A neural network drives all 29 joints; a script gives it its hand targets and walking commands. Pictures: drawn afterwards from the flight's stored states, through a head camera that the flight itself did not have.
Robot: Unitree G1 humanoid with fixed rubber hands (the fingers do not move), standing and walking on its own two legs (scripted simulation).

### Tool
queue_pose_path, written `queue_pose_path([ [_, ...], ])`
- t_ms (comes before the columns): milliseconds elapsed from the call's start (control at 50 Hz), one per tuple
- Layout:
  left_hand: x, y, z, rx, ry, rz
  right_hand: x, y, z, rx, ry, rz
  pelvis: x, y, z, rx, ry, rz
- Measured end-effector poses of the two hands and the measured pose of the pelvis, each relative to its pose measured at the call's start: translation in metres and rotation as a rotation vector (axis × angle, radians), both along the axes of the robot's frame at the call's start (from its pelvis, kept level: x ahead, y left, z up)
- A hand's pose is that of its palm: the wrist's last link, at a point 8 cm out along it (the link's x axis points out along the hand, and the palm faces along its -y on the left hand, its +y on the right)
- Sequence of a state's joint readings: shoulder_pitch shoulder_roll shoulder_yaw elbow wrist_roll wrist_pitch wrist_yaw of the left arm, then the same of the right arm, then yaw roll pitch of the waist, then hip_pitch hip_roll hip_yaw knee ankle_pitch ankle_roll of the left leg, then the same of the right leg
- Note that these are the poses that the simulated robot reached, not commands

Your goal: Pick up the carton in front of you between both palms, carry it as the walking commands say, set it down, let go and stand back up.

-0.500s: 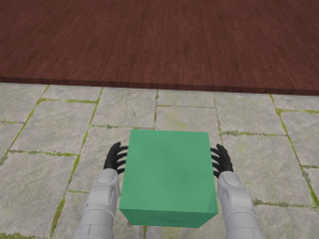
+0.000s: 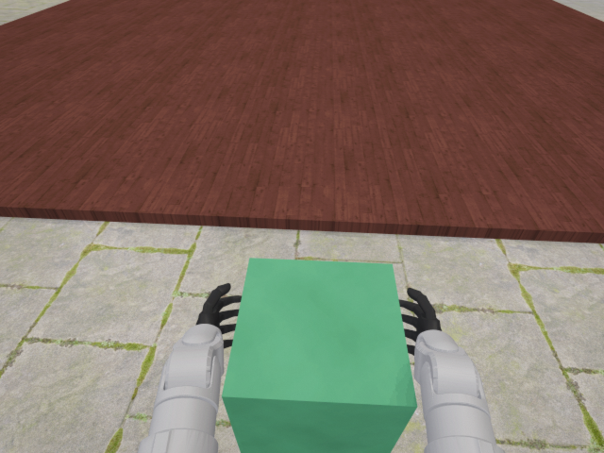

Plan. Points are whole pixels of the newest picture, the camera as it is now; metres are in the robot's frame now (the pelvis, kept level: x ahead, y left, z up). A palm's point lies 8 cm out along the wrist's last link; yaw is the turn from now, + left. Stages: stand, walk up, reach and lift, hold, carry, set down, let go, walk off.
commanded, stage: reach and lift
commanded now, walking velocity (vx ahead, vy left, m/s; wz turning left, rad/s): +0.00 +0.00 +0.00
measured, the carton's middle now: (316, 366) +0.29 +0.00 -0.05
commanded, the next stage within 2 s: hold in 0.80 s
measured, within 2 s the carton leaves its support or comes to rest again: neither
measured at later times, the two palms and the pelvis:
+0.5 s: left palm (209, 324) +0.30 +0.15 +0.04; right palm (428, 330) +0.30 -0.15 +0.04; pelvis +0.01 +0.00 +0.00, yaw +0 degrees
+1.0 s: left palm (206, 317) +0.30 +0.15 +0.06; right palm (433, 324) +0.30 -0.15 +0.06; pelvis +0.01 +0.00 +0.01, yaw +0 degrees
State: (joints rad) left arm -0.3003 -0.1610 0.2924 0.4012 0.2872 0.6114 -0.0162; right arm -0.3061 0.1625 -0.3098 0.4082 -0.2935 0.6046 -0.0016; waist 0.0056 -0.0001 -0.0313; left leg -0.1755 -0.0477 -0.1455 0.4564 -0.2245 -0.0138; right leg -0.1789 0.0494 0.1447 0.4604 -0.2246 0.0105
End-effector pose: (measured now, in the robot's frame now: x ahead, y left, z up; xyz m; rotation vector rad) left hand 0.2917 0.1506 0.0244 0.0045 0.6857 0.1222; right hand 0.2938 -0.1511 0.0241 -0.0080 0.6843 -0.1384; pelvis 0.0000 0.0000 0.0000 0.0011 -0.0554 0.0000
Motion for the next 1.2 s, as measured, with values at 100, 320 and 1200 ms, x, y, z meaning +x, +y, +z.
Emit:
queue_pose_path([
  [100,0.001,-0.001,0.003,-0.006,-0.011,0.005,0.001,-0.001,0.003,0.004,-0.011,-0.003,-0.005,0.000,0.000,0.000,-0.006,-0.001],
  [320,0.006,-0.001,0.008,-0.002,-0.019,-0.001,0.005,-0.001,0.009,0.001,-0.019,-0.002,0.000,-0.001,0.002,0.000,-0.013,-0.002],
  [1200,0.003,0.000,0.035,0.010,-0.039,-0.010,0.002,0.000,0.035,-0.010,-0.039,0.005,0.008,0.001,0.004,-0.003,-0.016,0.004],
])
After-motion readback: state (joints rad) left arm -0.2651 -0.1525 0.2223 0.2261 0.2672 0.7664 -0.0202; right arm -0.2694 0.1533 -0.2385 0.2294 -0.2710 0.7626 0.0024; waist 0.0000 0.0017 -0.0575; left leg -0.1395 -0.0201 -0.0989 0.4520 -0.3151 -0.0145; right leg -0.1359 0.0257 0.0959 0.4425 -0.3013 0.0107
